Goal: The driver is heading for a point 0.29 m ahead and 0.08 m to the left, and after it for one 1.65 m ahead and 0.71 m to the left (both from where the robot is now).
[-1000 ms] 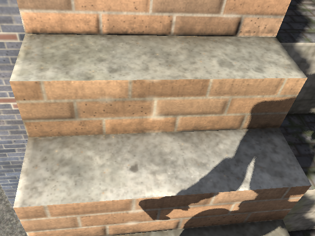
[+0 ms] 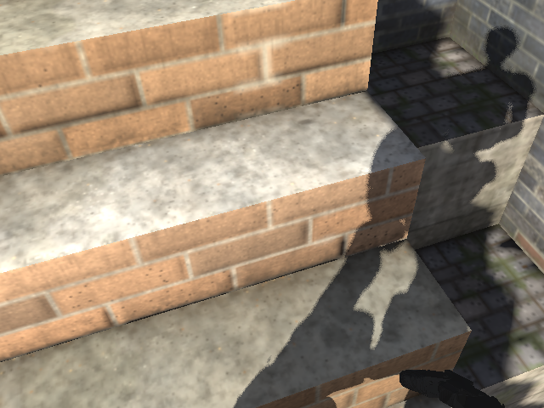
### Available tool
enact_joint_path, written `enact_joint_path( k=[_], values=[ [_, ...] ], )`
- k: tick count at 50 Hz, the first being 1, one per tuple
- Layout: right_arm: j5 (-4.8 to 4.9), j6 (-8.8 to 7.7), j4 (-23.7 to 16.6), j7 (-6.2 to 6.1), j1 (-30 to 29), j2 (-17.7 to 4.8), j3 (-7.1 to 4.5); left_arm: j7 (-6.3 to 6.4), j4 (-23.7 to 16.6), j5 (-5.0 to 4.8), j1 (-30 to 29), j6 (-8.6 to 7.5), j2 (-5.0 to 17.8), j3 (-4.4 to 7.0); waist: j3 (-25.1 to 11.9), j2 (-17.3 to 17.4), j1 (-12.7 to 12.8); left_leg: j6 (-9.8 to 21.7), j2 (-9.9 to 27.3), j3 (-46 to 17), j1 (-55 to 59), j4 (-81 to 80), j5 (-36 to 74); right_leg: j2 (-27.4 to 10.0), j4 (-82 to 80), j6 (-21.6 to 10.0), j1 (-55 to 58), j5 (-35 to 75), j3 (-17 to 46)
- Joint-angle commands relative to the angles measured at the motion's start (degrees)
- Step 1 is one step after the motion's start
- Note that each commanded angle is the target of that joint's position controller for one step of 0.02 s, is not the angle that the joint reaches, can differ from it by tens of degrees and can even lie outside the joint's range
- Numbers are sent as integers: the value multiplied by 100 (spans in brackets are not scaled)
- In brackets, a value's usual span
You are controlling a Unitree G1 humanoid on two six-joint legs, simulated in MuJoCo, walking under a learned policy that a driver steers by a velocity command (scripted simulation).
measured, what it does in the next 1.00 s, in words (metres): climbs, turning left: left foot 0.22 m higher, then right foot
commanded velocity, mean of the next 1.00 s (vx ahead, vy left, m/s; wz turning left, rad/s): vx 0.35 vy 0.00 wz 0.62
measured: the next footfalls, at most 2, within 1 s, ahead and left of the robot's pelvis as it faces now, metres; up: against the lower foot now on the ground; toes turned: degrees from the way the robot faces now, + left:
left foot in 0.32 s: +0.24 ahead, +0.17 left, +0.22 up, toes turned +7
right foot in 0.66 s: +0.30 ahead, -0.05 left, +0.22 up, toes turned +28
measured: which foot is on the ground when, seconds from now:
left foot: up 0.00-0.30, down 0.32-0.68, up 0.70-0.94, down 0.96-1.00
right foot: down 0.00-0.30, up 0.32-0.64, down 0.66-1.00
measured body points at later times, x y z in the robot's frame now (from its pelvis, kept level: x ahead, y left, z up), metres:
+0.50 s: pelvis +0.13 +0.04 +0.17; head +0.13 +0.04 +0.62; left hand +0.28 +0.31 +0.11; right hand +0.19 -0.19 +0.03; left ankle +0.20 +0.16 -0.51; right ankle +0.24 -0.11 -0.36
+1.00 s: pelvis +0.16 +0.03 +0.20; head +0.17 +0.03 +0.65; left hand +0.08 +0.29 +0.09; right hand +0.43 +0.01 +0.11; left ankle +0.14 +0.14 -0.51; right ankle +0.26 -0.07 -0.51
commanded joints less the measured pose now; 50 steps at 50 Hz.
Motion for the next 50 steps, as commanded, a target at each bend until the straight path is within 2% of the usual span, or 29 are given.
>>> enact_joint_path(
  k=[1,5,8,10,11,13,14,15,16,17,18,19,20,21,22,24,26,27,30,33,34,35,36,38,40,44,47,49,50],
  values=[
    [543,-294,-1377,-110,-1649,-245,-6,263,-333,52,345,8,1020,124,-47,-225,192,152,-143,-1163,-3873,2355,-415,-2520,-1265,-834,3253,648,2472],
    [497,51,-2080,-123,-2000,236,75,71,75,34,286,17,674,-119,1055,-339,-67,275,0,-640,-5062,4036,-1141,-2572,-1952,-307,2006,1030,975],
    [459,473,-2446,-222,-2421,228,130,-53,117,-179,-158,-144,871,-113,1128,-200,-267,483,563,179,-2488,964,258,-2021,-3635,70,-367,1667,-298],
    [287,480,-1622,-112,-229,-85,64,-11,-234,-378,-951,-85,1334,-73,-257,-120,-1246,587,479,653,2194,-1926,887,-1230,-3236,179,-814,5668,-1626],
    [-298,612,-1042,34,661,-192,-86,178,-407,-562,-993,-377,1706,144,-758,-920,-1239,727,-196,941,2790,-2126,-317,-1709,-2805,-383,-416,8817,-1580],
    [-261,697,-778,79,1287,-614,-361,127,-327,-667,-700,-508,2189,303,-1480,-1030,-1658,619,-332,1320,2915,-3550,-1672,-2330,-848,-640,1398,12089,-1172],
    [343,689,-562,61,424,-859,-297,254,-397,-939,-515,-130,2218,294,-1278,-434,-1216,655,-594,1010,2592,-5820,-1552,-2003,1112,-357,2531,13053,-1325],
    [-564,1590,90,539,3107,-611,-270,-756,-392,1293,521,193,410,-329,-1912,-847,-1218,1940,40,-2266,5272,-6565,657,-2124,2039,-1407,-1656,10281,888],
    [-838,1680,-28,523,2757,-733,-431,-1028,11,979,-468,305,1084,45,-2027,-363,-1882,1611,230,-3370,4475,-7333,403,-1077,3805,-1366,-1745,5107,877],
    [-984,1654,-253,506,2499,-667,-437,-933,26,166,-1125,384,1264,193,-1261,-619,-2307,1949,656,-3953,3059,-7266,-56,-832,6041,-1538,-2676,4529,1014],
    [-925,1492,217,567,2801,-1117,-498,-799,-496,-127,-1512,232,900,87,-991,-209,-1750,2159,878,-4368,2453,-7861,586,-356,7123,-1042,-3314,3389,1141],
    [-445,954,294,-84,950,-1181,-749,-376,-1816,332,-2263,-217,157,-49,-1009,742,-526,1786,375,-4491,2563,-8651,-2883,31,8675,-99,-2892,1629,199],
    [-498,656,459,-238,681,-810,-610,-275,-1940,397,-2355,-227,-19,-181,-354,371,-167,1416,495,-4103,1750,-9011,-3270,-141,8983,109,-3443,1323,434],
    [-520,475,639,-205,506,-592,-565,-205,-1954,362,-2220,-166,15,-214,75,200,-12,1284,374,-3902,1245,-9110,-3300,-235,9067,204,-3572,974,357],
    [-769,187,576,273,678,-242,-262,-366,-1725,-187,-1609,128,958,-226,1112,-568,-504,1159,282,-2674,166,-8894,-2856,-217,7455,53,-4298,897,1206],
    [-590,-108,254,305,636,-775,-392,-96,-2266,118,-1750,206,1059,-140,164,-36,-244,942,-426,-1759,-925,-8892,-1929,-393,4719,533,-2024,774,255],
    [-577,-117,-70,315,503,-1580,-619,-189,-2311,253,-1561,492,864,-217,-348,448,3,1121,-33,-2359,-739,-9823,-1138,-209,3791,785,-1006,-80,-508],
    [-537,-241,-332,344,395,-1644,-657,-238,-2146,112,-1270,586,957,-62,-242,572,89,1048,203,-2914,-719,-10061,-1486,-175,3776,1018,-179,65,-569],
    [-456,-385,-876,300,478,-1041,-517,-161,-2048,279,-776,782,1060,41,-140,366,-74,1042,467,-3601,744,-9250,-1045,-579,2362,1114,-591,559,492],
    [-129,-16,-783,89,1354,-1385,-694,-288,-1918,257,-931,471,698,9,-59,505,-454,652,-116,-3517,1307,-7991,-1604,-557,-1170,608,256,338,138],
    [-237,131,-792,137,1768,-1160,-714,-275,-1628,211,-525,298,972,155,-463,-303,-729,176,-579,-2819,379,-6364,-1246,-1294,-603,-156,1158,1588,815],
    [-653,127,-359,211,3501,-973,-638,-174,-2188,30,-1782,189,1805,424,-919,-2497,-1098,-1003,-1112,-2278,-1259,-3753,-1986,-3413,-1212,-2456,1681,2933,4083],
    [-520,15,75,383,3564,-1409,-655,-53,-2456,19,-2287,-47,1849,518,-631,-1061,-899,-1184,-446,-2226,-1758,-1166,-1459,-3889,-1619,-2646,1334,2550,4668],
    [-206,84,-121,273,1473,-1603,-675,-195,-2253,-47,-2620,-127,817,43,-260,510,-732,-837,192,-1923,-1710,-569,-36,-2566,-1311,-1384,4,-628,2457],
    [-496,76,-641,126,237,-1168,-362,-36,-2016,-100,-1925,47,310,-153,-188,226,-12,-445,131,-1374,-1281,-2340,-310,-1602,-1392,-898,-22,-292,838],
    [-592,4,-615,640,673,-835,-63,-92,-1926,-68,-1930,218,1131,108,-321,-335,-492,-621,497,-248,1187,-5855,-1212,-915,-1453,-40,-838,-312,-312],
    [-286,-38,103,994,1852,-961,-180,-474,-1461,133,-1664,399,1228,210,305,-613,-935,-723,431,-194,4284,-7760,998,-1265,-1112,120,-2558,-1431,49],
    [-459,-228,245,791,2436,-1369,-263,-597,-1225,-116,-1179,164,414,28,-122,362,-849,-16,1409,-1167,5008,-8446,2763,-989,407,572,-2388,-1134,-84],
    [-378,16,-217,142,2077,-1132,-380,-262,-1088,-731,-802,27,263,91,-1232,796,-963,697,2749,-2524,5255,-9011,3384,-882,1617,713,-1665,-654,-414]
  ],
)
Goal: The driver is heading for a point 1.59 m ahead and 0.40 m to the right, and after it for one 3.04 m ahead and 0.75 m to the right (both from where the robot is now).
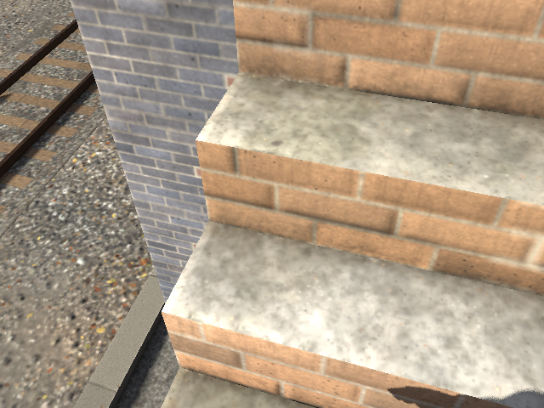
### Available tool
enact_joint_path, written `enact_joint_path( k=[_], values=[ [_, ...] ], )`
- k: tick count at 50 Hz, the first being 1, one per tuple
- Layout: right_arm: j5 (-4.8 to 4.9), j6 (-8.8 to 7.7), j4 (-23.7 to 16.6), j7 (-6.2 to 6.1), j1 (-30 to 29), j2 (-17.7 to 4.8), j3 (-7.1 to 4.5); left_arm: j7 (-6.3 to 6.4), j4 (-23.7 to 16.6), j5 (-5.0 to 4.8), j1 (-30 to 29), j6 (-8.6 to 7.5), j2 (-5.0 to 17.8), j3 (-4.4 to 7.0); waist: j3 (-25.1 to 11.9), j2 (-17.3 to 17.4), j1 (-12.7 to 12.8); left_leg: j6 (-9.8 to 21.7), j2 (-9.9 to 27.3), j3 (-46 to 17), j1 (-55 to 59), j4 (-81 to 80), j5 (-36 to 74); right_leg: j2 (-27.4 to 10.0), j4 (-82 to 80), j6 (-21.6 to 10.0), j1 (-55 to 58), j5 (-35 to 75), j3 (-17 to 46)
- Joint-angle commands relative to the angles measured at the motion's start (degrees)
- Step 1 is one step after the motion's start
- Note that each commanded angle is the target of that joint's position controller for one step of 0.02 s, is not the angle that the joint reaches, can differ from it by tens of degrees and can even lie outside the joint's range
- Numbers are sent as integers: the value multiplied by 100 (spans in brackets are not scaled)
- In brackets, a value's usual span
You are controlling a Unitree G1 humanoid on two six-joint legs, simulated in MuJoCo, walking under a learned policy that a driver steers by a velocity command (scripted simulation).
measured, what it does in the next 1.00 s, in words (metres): steps on the spot, turning right: left foot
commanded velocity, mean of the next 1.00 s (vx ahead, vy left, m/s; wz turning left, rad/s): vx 0.01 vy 0.00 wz -0.35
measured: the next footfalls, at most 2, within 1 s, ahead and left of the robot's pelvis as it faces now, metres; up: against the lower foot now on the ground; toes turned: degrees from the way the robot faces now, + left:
left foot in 0.70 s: +0.12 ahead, +0.09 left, +0.00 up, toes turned -25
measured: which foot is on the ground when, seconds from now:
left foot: down 0.00-0.32, up 0.34-0.68, down 0.70-1.00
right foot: down 0.00-0.92, up 0.94-1.00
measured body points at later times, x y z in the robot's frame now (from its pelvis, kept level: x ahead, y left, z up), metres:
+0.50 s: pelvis +0.02 -0.03 +0.03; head +0.03 -0.05 +0.48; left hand +0.19 +0.18 -0.08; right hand +0.18 -0.35 +0.00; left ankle +0.01 +0.10 -0.56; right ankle +0.01 -0.14 -0.71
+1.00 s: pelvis +0.06 +0.01 +0.02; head +0.07 +0.01 +0.47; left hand +0.28 +0.17 -0.09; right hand +0.12 -0.24 -0.08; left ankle +0.09 +0.10 -0.71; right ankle +0.01 -0.14 -0.70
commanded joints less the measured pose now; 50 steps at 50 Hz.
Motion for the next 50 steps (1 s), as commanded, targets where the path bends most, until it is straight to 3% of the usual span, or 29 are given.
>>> enact_joint_path(
  k=[1,2,3,4,5,8,11,15,16,17,19,20,21,24,26,30,32,35,36,37,38,39,40,43,44,45,46,47,50],
  values=[
    [84,-12,-513,-218,-541,-1096,-305,-145,-218,-25,-15,-523,106,-48,-233,458,-121,1295,1703,-2227,1349,-1598,713,-353,1007,441,-932,276,764],
    [188,49,-836,-143,-1616,-519,-139,-237,-117,112,-18,-620,39,-76,56,-445,372,842,1322,-1685,76,-1997,-789,-442,19,391,280,943,690],
    [245,142,-787,-76,-1542,-154,-20,-302,-93,183,-138,-619,0,-107,291,-416,296,632,1092,-1426,229,-2171,-1427,-231,-783,341,117,943,621],
    [217,194,-616,-191,-863,-623,-238,-292,-190,239,-260,-596,223,-24,292,-37,-166,681,1077,-1347,1103,-2208,-1474,36,-854,125,-407,356,426],
    [40,164,-548,-398,-529,-959,-378,-192,-373,266,-481,-616,480,66,164,-10,-368,824,1243,-1425,1714,-2131,-1177,34,-810,-135,-792,431,467],
    [-248,101,-568,-758,-250,-1058,-558,91,-559,162,-324,-737,693,219,-115,270,-432,1490,1957,-1481,2030,-2273,-390,4,28,-450,-949,744,745],
    [-89,76,-720,-962,-685,-801,-626,137,-378,308,500,-653,554,310,-81,522,-77,1416,2005,-767,1526,-2630,29,-117,269,-446,-219,-277,510],
    [-128,258,-727,-989,-940,-762,-738,-171,-267,135,710,-719,349,302,227,93,-151,669,1590,281,1648,-1851,-208,241,-1977,-691,712,1305,145],
    [-210,287,-943,-945,-793,-370,-687,19,-395,129,349,-726,911,375,105,-626,-433,250,1009,763,1221,-1270,-373,-174,-1767,-1376,814,1748,1162],
    [-220,320,-1119,-897,-1054,-442,-733,180,-379,118,577,-727,1033,396,120,-693,-223,-222,320,1222,631,-459,-469,-670,-2088,-1864,1239,2131,2320],
    [-197,338,-1448,-817,-1534,-316,-687,108,-375,295,1066,-615,1263,422,-314,-1522,202,-545,-266,160,-1262,1779,-1671,-1252,-2459,-2347,2635,2487,3634],
    [-219,307,-1457,-835,-1491,-422,-712,14,-385,328,1048,-584,1217,402,-456,-1445,198,-494,-353,-414,-1698,3377,-1836,-1363,-2243,-2224,2659,3091,3622],
    [-240,351,-1590,-834,-1632,-556,-709,-44,-313,427,1150,-371,963,308,-485,-782,250,-279,-518,-676,-2361,4268,-1609,-1199,-2075,-2035,2704,3342,3383],
    [-152,197,-1510,-780,-870,-619,-560,14,-790,457,97,49,640,-6,-583,-631,-283,-257,-381,-788,-2656,5076,-1437,-1223,-1973,-2009,1981,3426,2974],
    [-174,165,-1308,-658,-610,-759,-511,157,-1151,426,-205,40,659,-108,-607,-582,-303,-465,-256,-662,-2238,4974,-1357,-1153,-2106,-1883,1255,2815,2707],
    [-199,178,-819,-242,-111,-368,-308,395,-1495,416,-668,-236,888,-57,-314,-481,-419,-620,-32,-18,-166,2059,-581,-336,-2066,-1036,-379,1135,1807],
    [-150,254,-512,3,301,-347,-353,469,-1534,357,-1168,-205,1000,-2,-238,-956,-533,-740,-64,23,990,1049,459,-436,-2119,-1288,-995,508,2245],
    [-104,248,-442,5,144,-52,-277,227,-1043,-74,-668,-190,605,-45,-469,-990,-371,-511,210,-122,1206,-1777,1370,-657,-1755,-1518,437,1011,2797],
    [-186,186,-363,-4,148,-212,-302,69,-806,-26,26,-159,514,-18,-653,-861,18,-99,447,-510,1524,-1698,1855,-429,-1318,-1184,729,928,2485],
    [-56,124,-389,52,-264,-699,-377,-49,-645,69,879,-140,190,-57,-791,-100,780,639,849,-1046,2133,-1629,3274,292,-757,-432,377,296,1491],
    [58,125,-682,69,-1224,-694,-395,-188,-581,118,801,-137,187,-114,-483,-48,829,959,938,-1207,1717,-1644,1850,254,-821,55,115,505,1216],
    [92,142,-697,97,-1077,-302,-347,-240,-488,129,282,-111,181,-123,-79,-369,429,800,838,-1298,1186,-1988,427,216,-915,214,283,375,1168],
    [144,82,-565,173,-771,-69,-269,-220,-439,36,-77,-81,218,-83,248,-376,219,596,891,-1497,1133,-2265,-329,215,-957,329,69,247,1179],
    [187,-9,-272,142,-268,-233,-293,37,-486,10,-563,-70,414,24,184,77,-154,397,1248,-1922,2031,-2478,-421,74,-996,350,-613,656,1273],
    [362,133,-90,-586,118,-665,-555,241,-306,-200,-333,-323,181,28,88,-236,-259,539,938,-1071,1979,-2005,2038,-329,-1231,-308,364,1405,911],
    [365,148,46,-804,379,-712,-569,305,-146,-174,-120,-388,227,33,-74,-293,-231,523,707,-784,2313,-1659,3169,-268,-1253,-417,456,1638,953],
    [-79,96,-307,-198,-248,-259,-356,242,-679,74,-809,-370,402,-26,-139,229,-79,536,811,-1224,2382,-1851,2631,148,-919,-228,-220,1000,833],
    [-91,60,-432,-16,-493,-69,-329,298,-712,191,-965,-275,508,48,-200,387,-103,748,943,-1479,2283,-1933,1923,33,-838,-126,-212,759,822],
    [6,-31,-487,-61,140,-580,-609,630,-982,120,-790,-166,891,237,-131,699,-225,1545,1490,-2350,2390,-2109,2051,178,75,66,-866,317,505]
  ],
)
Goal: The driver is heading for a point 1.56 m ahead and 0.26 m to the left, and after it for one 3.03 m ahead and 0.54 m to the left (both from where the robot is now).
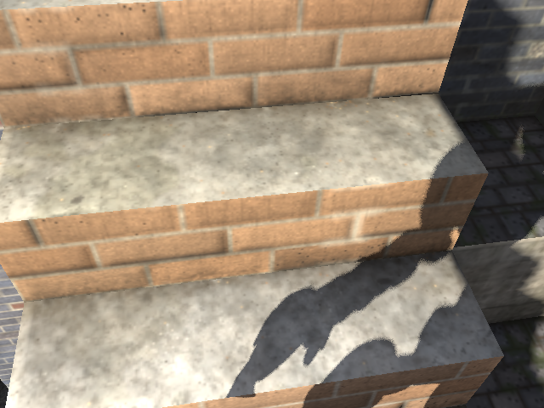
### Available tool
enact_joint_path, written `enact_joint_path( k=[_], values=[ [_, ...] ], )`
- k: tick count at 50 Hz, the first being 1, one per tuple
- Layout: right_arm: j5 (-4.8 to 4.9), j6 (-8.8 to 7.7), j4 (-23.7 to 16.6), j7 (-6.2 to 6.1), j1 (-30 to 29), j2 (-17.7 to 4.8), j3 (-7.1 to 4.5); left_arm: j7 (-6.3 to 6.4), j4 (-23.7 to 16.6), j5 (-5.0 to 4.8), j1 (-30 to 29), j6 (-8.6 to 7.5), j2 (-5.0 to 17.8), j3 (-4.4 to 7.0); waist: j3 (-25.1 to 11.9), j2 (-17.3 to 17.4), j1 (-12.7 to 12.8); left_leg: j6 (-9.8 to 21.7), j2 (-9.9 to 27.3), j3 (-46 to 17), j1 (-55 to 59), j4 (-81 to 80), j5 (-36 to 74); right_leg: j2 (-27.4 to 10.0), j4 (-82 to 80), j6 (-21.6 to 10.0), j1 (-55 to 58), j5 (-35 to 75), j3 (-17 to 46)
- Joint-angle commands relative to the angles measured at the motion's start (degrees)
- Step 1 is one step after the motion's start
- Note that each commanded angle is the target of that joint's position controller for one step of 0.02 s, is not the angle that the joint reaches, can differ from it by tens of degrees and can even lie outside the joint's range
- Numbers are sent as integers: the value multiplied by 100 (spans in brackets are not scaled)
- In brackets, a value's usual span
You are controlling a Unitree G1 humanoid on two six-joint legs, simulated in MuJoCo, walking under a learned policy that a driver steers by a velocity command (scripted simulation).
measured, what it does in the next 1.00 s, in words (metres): walks ahead: right foot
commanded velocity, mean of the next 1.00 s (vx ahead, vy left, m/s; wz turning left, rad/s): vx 0.38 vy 0.00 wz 0.17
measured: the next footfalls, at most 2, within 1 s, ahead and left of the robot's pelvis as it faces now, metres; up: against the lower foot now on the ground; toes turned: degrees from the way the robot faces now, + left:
right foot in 0.24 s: +0.08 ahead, -0.13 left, +0.00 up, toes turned +21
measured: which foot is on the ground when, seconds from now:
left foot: down 0.00-0.24, up 0.26-1.00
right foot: up 0.00-0.22, down 0.24-0.98, up 1.00-1.00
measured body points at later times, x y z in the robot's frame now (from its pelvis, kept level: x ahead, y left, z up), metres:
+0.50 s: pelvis +0.01 -0.08 +0.02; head +0.03 -0.10 +0.47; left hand +0.02 +0.16 -0.09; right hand +0.27 -0.27 -0.09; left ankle -0.08 +0.08 -0.54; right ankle +0.04 -0.15 -0.73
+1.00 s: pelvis +0.10 +0.04 +0.03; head +0.13 +0.04 +0.48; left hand +0.05 +0.28 -0.10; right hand +0.42 -0.04 +0.01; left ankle +0.01 +0.15 -0.67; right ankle +0.05 -0.14 -0.70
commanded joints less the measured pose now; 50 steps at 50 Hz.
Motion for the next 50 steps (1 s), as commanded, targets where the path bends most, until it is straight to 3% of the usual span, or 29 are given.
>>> enact_joint_path(
  k=[1,3,5,6,8,9,11,12,13,14,15,16,17,18,20,23,24,28,31,32,33,35,38,43,46,47,48,49,50],
  values=[
    [-91,-106,-624,-6,-119,-1075,-400,341,-939,15,-670,-183,808,298,-323,1231,-58,1540,1847,-2586,1152,-997,2322,167,1202,49,-1369,-621,-402],
    [-210,-132,-521,-155,419,-1253,-519,328,-1239,161,-1042,-226,763,262,-546,1522,-416,1868,1936,-2717,1294,-993,3585,425,3397,109,-1985,-2091,-382],
    [-228,-146,-469,-209,91,-1111,-490,311,-1474,43,-1069,-202,779,230,-659,753,-116,1567,1875,-2398,1138,-704,4014,240,4365,14,-2094,-2038,-25],
    [-249,-41,-374,-252,64,-866,-369,287,-1643,128,-1182,-141,657,176,-567,514,-88,1550,1542,-2338,1349,-742,3877,356,3620,-61,-2427,-1933,-133],
    [-175,77,-415,-403,-579,-1131,-435,42,-1800,232,-788,-86,201,12,-487,472,357,1148,1006,-1982,1202,-774,3782,229,973,-161,-1728,-1682,-318],
    [-175,38,-801,-439,-1360,-1574,-594,-161,-1480,68,-194,-150,42,6,-423,1039,654,923,745,-1574,62,-921,3856,408,-35,-93,9,-1140,-802],
    [-465,304,-1068,-511,-1908,-1505,-602,-322,-493,-132,1355,-319,274,121,-304,896,712,770,677,-2193,-924,-982,2329,353,-1431,-203,1805,2326,-490],
    [-339,427,-872,-485,-1482,-1271,-508,-368,-465,-34,1224,-348,362,136,-411,403,580,485,501,-2063,-1212,-485,986,-121,-1374,-451,2230,2846,-374],
    [-115,454,-918,-468,-630,-818,-432,-398,-577,161,1084,-412,1043,261,-914,-994,-14,-219,-287,-1360,-2142,1207,-775,-1355,-694,-1546,2983,6152,668],
    [-101,323,-786,-479,469,-1269,-550,-346,-1154,369,586,-330,1623,440,-1460,-1682,-228,-741,-560,-1537,-2085,3577,-1935,-2816,-1164,-2897,2503,6831,2421],
    [-94,226,-579,-443,425,-1737,-703,-315,-1287,336,-65,-243,1231,318,-1202,-892,-445,-1035,-536,-1323,-2352,5910,-1637,-2787,-1520,-2838,1705,4958,2407],
    [-19,162,-442,-399,433,-1885,-773,-403,-1387,170,-765,-154,886,158,-719,-811,-595,-987,-520,-1383,-2653,7115,-950,-2266,-1686,-2201,823,2757,1614],
    [71,92,-357,-430,-68,-1969,-806,-427,-1540,220,-1237,8,210,-130,-446,-166,-431,-976,-495,-1367,-3114,7273,-394,-1805,-1852,-1838,588,1098,978],
    [132,6,-455,-511,-556,-1782,-726,-444,-1395,128,-1132,161,71,-202,-220,-174,-186,-775,-626,-1184,-3437,6961,-134,-1423,-2038,-1652,744,251,386],
    [197,-105,-509,-474,-1069,-1460,-596,-340,-1227,101,-500,192,144,-140,-72,128,272,-623,-489,-1211,-3698,5979,-13,-1295,-2297,-1516,1328,-397,165],
    [285,-21,36,-462,-584,-1321,-536,-446,-549,259,1088,243,332,-65,170,-460,717,-375,-687,-1650,-4755,5612,98,-1737,-2919,-1459,1868,-2992,1079],
    [256,51,123,-458,-367,-1528,-580,-538,-393,274,1154,270,487,-41,13,-796,645,-222,-794,-1625,-4688,6353,288,-1865,-2995,-1634,1668,-3197,1352],
    [132,188,314,-495,-222,-1564,-568,-719,-219,245,562,-73,65,-193,-235,-394,260,177,-838,-1533,-4861,7504,1241,-1607,-2503,-1409,999,-2396,649],
    [211,351,128,-527,-730,-1316,-418,-671,188,288,1033,-309,106,-93,-240,-551,447,90,-823,-1338,-5214,7631,1202,-1367,-2387,-1659,1199,-1981,807],
    [-349,160,-365,-383,-1400,-364,-43,-92,933,-181,1582,-602,396,281,333,-83,-40,1,290,143,-5769,7429,1372,-1363,-2514,-1546,1911,-1934,876],
    [-350,80,-280,-333,-1490,-319,-7,101,1029,-239,1840,-728,218,227,104,109,116,-89,430,314,-5609,7445,1573,-1248,-2455,-1612,2039,-1537,1019],
    [-244,20,-478,-255,-1735,-422,46,124,1083,-108,1795,-798,124,286,172,-547,195,-146,701,261,-5297,7467,1439,-1307,-2676,-1852,1782,-1198,1348],
    [-194,-40,-692,-246,-2004,-591,8,135,1121,-15,1794,-740,-44,338,219,-696,355,-112,918,204,-4965,6872,913,-1287,-2785,-2039,1935,-214,1486],
    [-118,-112,-1185,-297,-2200,-347,64,249,1016,40,1377,-632,200,583,235,-597,248,118,1034,-52,-4935,6728,-307,-1322,-2638,-1971,2394,1547,1477],
    [-48,-186,-1503,-337,-2946,-475,51,329,926,48,1276,-586,213,693,582,-316,420,232,712,134,-4294,4024,-2460,-1021,-2327,-1881,2544,3361,1119],
    [171,-348,-1243,-321,-1736,-446,43,354,582,93,145,-539,162,690,-168,-17,-512,441,391,-129,-1698,1726,-1039,-429,-1056,-1516,1950,7178,422],
    [559,-424,-1117,-383,-665,-757,-140,350,358,114,-317,-503,661,829,-1197,-557,-1252,378,588,-224,-335,-360,954,-337,73,-1488,2450,8410,743],
    [732,-359,-907,-531,-396,-656,-156,280,377,53,-80,-492,959,943,-1600,-742,-1312,221,484,177,635,-2485,2723,-367,955,-1327,2891,8222,896],
    [528,-343,-503,-610,-420,-998,-260,163,214,86,1,-521,722,968,-1189,212,-927,-21,607,384,1120,-3598,4129,214,2512,-927,2392,4929,592]
  ],
)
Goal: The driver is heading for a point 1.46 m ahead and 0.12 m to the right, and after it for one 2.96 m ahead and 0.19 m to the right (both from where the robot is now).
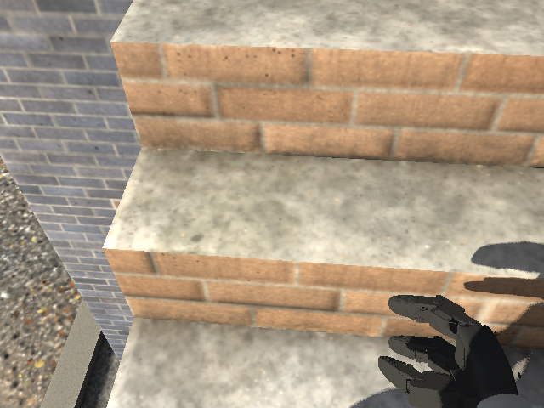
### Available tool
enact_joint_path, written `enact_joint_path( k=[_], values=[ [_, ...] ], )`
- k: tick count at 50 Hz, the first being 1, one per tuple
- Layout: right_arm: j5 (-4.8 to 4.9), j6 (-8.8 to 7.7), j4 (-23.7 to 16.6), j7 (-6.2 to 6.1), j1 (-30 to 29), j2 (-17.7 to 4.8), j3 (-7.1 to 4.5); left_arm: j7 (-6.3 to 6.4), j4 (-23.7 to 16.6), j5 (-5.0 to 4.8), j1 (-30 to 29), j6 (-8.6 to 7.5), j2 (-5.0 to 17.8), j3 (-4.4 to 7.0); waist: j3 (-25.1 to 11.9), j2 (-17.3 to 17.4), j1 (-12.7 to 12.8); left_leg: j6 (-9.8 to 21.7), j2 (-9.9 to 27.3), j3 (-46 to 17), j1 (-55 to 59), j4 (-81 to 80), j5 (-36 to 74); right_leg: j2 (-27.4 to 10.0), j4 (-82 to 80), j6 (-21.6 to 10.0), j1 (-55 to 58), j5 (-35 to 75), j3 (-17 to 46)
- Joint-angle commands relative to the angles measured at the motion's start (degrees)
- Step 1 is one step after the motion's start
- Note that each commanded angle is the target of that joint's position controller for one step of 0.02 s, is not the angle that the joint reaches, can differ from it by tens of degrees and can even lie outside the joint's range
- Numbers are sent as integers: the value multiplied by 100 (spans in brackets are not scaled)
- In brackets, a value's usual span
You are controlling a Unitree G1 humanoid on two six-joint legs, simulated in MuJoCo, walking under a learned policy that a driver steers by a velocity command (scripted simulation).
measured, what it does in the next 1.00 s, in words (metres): climbs: left foot, then right foot 0.19 m higher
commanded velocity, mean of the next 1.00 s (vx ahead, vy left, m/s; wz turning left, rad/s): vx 0.98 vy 0.00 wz -0.06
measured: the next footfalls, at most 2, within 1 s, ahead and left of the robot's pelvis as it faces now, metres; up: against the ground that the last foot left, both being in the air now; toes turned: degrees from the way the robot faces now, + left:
left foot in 0.02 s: -0.07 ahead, +0.14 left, +0.03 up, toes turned +6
right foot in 0.28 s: +0.09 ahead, -0.02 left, +0.21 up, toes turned -22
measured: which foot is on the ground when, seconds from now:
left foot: up 0.00-0.00, down 0.02-0.32, up 0.34-0.82, down 0.84-1.00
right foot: up 0.00-0.26, down 0.28-0.88, up 0.90-1.00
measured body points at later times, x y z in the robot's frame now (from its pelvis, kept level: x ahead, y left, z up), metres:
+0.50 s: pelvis +0.10 +0.04 +0.14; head +0.11 +0.08 +0.59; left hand +0.33 +0.19 +0.02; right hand +0.13 -0.23 +0.06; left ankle +0.02 +0.19 -0.28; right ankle +0.06 +0.00 -0.55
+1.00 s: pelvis +0.27 +0.15 +0.29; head +0.25 +0.13 +0.74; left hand +0.38 +0.39 +0.20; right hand +0.41 -0.08 +0.17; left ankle +0.36 +0.22 -0.34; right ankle +0.17 +0.03 -0.17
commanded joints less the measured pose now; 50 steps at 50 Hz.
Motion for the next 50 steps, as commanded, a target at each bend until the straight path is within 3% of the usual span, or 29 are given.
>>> enact_joint_path(
  k=[1,2,4,6,7,8,10,12,15,16,17,18,19,20,21,23,28,30,35,38,39,40,41,43,44,45,46,48,50],
  values=[
    [-308,-10,317,-284,343,-1592,-547,-410,-902,-625,-170,-155,916,487,-653,2474,136,430,1000,-665,4831,-2982,5499,940,5339,516,-3182,-310,-841],
    [-374,-51,580,-190,755,-1177,-547,-181,-1065,-269,-929,-196,734,291,-194,1536,-246,52,1169,-172,4173,-2682,7088,602,8120,-8,-4398,-1060,-979],
    [-696,-2,1303,-169,1693,-898,-446,-23,-1586,-281,-1742,-343,383,91,-613,1210,-237,282,1666,-196,5237,-1816,7885,637,10546,-108,-6472,-1809,-1133],
    [-820,-87,1842,-192,1769,-874,-475,-36,-1943,-261,-2321,-262,84,-264,222,664,100,136,1630,487,4485,-2495,6271,563,11473,-365,-7465,-2648,-855],
    [-855,-78,2316,-245,3350,-559,-407,-98,-2072,-76,-3672,-297,149,-408,284,200,-905,120,1420,4,6073,-2014,7863,621,11134,-379,-8494,-2799,-1333],
    [-969,-84,2535,-307,3852,-635,-396,-159,-2367,-116,-4250,-290,181,-470,3,483,-1091,52,1546,84,6792,-1928,8125,501,10298,-368,-8830,-3064,-1370],
    [-850,-198,2450,-391,3172,-772,-463,-334,-2519,-124,-4119,-116,158,-619,-206,248,-667,-287,1331,663,5371,-2366,7495,309,8294,-352,-7172,-2827,-1519],
    [-488,-183,2360,-371,2588,-888,-461,-496,-2698,143,-3766,177,86,-801,-379,188,-151,-479,990,1283,2976,-3279,7322,296,6484,-340,-4395,-1702,-2259],
    [-94,-459,1695,-251,1563,-2061,-669,-317,-1964,-126,-979,439,851,-685,-1718,910,987,156,1349,669,1601,-1638,10753,529,3522,-363,79,-946,-1674],
    [-57,-459,1320,-137,1475,-2077,-693,-306,-1685,-126,-694,385,1302,-441,-2014,-301,1122,126,945,785,262,392,9435,930,2799,-561,1850,-609,-1708],
    [391,-350,1470,-194,1000,-2065,-591,-136,-1969,-533,-1447,589,1895,-68,-2527,-1768,1608,-536,-428,415,-1327,4856,93,-462,546,-927,3199,1286,549],
    [10,-284,887,-277,1011,-1745,-610,45,-2138,33,-2222,587,1642,-198,-3361,-986,875,-643,-977,-318,-2676,8699,-470,-1769,840,-1105,3253,2775,2608],
    [47,-258,113,-388,157,-1094,-466,83,-1802,360,-2207,558,1481,-363,-2209,-236,918,-370,-1007,-779,-4043,9530,-1079,-1733,785,-1054,2571,1280,2566],
    [62,-293,-405,-443,-140,-210,-118,-25,-1059,227,-1887,408,1328,-505,-357,217,661,-147,-842,-1035,-4957,9439,-1462,-1692,744,-856,1291,1129,2054],
    [-701,-156,-5,-277,614,-516,-202,-34,-669,115,-475,139,1732,-338,174,1359,242,79,-337,-1268,-3972,7626,-628,-838,578,-605,1081,486,1260],
    [-690,202,497,-106,1784,-1172,-423,34,-697,168,-1409,-99,1561,-353,645,1010,-427,-177,-513,-1037,-3949,7175,-1173,-992,144,-722,1177,908,916],
    [-423,516,500,-147,1507,-841,-391,-53,-137,50,-571,-441,884,-430,675,141,-552,56,-371,-1009,-3746,6639,-1246,-1226,-1143,-543,829,-163,-394],
    [-332,570,226,-129,838,-651,-380,-53,-11,238,-87,-485,865,-436,748,-469,-341,166,-556,-891,-4517,8103,-1103,-1704,-1608,-817,770,-698,-336],
    [-245,670,-480,-278,-160,-474,-302,-216,-127,202,-150,-562,1220,-339,1431,10,-572,197,-430,-1138,-6215,8965,-1480,-2093,-2283,-525,577,-1678,-1127],
    [-316,976,-949,-205,-668,-884,-356,-204,-76,-2,-73,-587,1175,-417,1228,-494,-567,280,-124,83,-4537,6950,-1192,-1678,-3356,-461,-212,-851,-2043],
    [-191,971,-1151,-55,-829,-713,-137,-168,-40,-314,63,-559,1644,-316,1159,-821,-416,477,105,577,-3385,4565,-2267,-1631,-4099,-530,-246,-467,-2511],
    [-145,922,-996,46,-645,-649,-104,-141,-20,-341,281,-438,1551,-370,849,-573,-302,563,-176,1021,-1725,3345,-2703,-1337,-3782,-728,-540,603,-2903],
    [-70,836,-667,94,-48,-820,-199,-32,-17,-513,956,-349,1629,-417,210,-278,-218,488,-1003,1651,-410,3053,-3607,-1455,-2458,-909,-76,5336,-2931],
    [-179,685,-5,135,2711,-908,-407,-200,-435,-578,300,-261,2446,-235,-1373,-1808,-1640,640,-1434,604,1270,2251,-3382,-2063,1091,-1162,643,10064,-2395],
    [-387,751,264,32,2665,-1473,-596,-369,-872,-562,218,-402,2170,-255,-1634,-997,-1267,1038,-1126,-953,2738,1526,-3533,-1515,2359,-769,-1332,8121,-1973],
    [-273,861,396,-36,3246,-2133,-931,-640,-1039,-267,-355,-535,1870,-243,-1954,398,-1705,1318,87,-4166,2984,-1403,-5744,170,5277,-342,-2470,1378,-2027],
    [-239,713,412,-85,2419,-2155,-965,-663,-1413,-182,-846,-428,496,-488,-1856,32,-1155,699,754,-4824,1645,-1732,-5456,489,8278,16,-2868,716,-868],
    [-500,435,667,-280,1305,-1258,-562,-404,-2290,-147,-1742,-126,-637,-842,-259,-406,-344,-41,925,-3865,-462,-1502,-4548,436,9931,55,-3869,879,-19],
    [-500,148,1304,-149,1489,-574,-354,-246,-2001,-98,-751,-10,-562,-802,419,242,54,47,1024,-3187,-989,-1601,-4136,431,10513,-20,-4491,803,-90]
  ],
)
